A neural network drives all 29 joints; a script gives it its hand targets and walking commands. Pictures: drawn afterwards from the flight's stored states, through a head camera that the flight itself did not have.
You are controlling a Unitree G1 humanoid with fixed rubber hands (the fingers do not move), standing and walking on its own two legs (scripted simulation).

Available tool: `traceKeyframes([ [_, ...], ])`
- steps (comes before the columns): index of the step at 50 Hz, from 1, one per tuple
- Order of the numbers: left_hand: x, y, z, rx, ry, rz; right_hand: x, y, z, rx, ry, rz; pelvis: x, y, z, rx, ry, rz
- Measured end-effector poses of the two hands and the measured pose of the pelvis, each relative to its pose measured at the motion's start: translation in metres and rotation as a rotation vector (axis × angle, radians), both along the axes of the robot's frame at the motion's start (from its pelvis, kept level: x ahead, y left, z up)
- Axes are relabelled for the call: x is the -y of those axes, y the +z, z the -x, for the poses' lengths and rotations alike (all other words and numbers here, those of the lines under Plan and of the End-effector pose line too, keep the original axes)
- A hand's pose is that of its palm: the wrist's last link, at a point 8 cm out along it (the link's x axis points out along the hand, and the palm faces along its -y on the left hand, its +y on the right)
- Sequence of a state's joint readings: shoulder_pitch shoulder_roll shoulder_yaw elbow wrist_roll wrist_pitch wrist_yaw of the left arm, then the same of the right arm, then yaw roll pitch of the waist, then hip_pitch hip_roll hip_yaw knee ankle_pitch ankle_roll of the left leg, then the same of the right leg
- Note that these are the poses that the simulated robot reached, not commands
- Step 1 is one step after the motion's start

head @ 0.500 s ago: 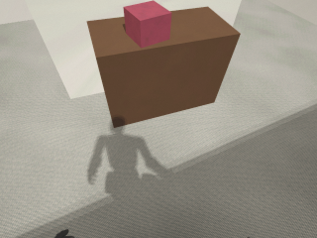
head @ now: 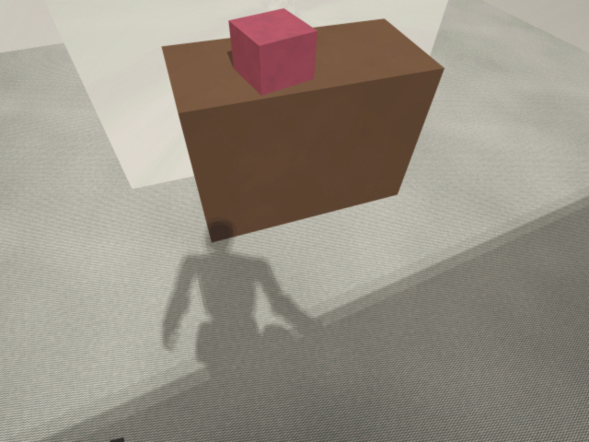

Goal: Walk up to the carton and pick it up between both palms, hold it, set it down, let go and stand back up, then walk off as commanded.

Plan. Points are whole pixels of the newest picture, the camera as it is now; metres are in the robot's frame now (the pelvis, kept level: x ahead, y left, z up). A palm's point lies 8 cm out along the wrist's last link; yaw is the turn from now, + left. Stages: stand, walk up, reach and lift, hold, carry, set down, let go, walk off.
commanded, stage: stand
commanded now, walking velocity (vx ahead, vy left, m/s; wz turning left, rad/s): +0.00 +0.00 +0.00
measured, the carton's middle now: (272, 50) +1.18 +0.10 -0.06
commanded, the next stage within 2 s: walk up in 0.88 s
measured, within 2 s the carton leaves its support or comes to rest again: neither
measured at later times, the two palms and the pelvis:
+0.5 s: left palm out of the picture +0.06 +0.27 -0.12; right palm out of the picture +0.07 -0.27 -0.12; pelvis +0.00 +0.00 +0.00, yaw +0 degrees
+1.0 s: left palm out of the picture +0.05 +0.27 -0.12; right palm out of the picture +0.06 -0.28 -0.12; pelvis -0.01 +0.00 +0.00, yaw +0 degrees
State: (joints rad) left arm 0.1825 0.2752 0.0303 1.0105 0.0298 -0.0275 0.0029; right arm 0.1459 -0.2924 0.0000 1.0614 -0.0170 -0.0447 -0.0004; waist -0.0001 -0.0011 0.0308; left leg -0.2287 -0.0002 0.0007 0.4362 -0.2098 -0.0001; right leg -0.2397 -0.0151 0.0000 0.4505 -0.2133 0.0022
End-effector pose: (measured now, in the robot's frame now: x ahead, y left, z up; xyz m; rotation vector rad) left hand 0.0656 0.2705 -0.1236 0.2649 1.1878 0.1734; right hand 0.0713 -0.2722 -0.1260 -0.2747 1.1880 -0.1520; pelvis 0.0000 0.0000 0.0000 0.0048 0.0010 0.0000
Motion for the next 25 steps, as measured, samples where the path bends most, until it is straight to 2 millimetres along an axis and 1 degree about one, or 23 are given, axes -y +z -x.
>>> traceKeyframes([
  [7, -0.0028, -0.0003, 0.0031, -0.009, 0.003, -0.004, -0.0008, -0.0003, 0.0028, -0.013, -0.003, -0.003, -0.001, 0.0003, 0.0005, 0.001, 0.0, 0.001],
  [25, -0.0027, 0.0006, 0.0085, -0.021, 0.008, -0.007, 0.0015, 0.0011, 0.0052, -0.014, -0.01, 0.002, 0.0, 0.0018, 0.0018, 0.007, 0.0, 0.0],
])
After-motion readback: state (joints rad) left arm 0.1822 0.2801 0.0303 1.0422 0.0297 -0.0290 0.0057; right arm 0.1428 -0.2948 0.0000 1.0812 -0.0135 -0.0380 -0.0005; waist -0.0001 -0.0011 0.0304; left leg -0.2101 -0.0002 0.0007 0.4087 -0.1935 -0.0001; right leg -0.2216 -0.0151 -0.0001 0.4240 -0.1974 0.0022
